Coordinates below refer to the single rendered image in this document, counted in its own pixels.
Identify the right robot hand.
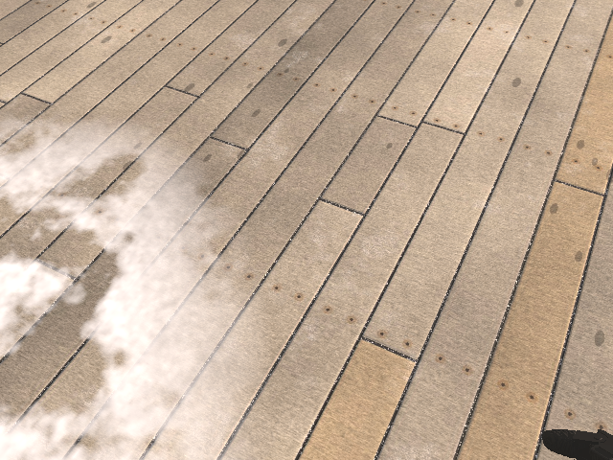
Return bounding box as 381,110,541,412
542,429,613,460

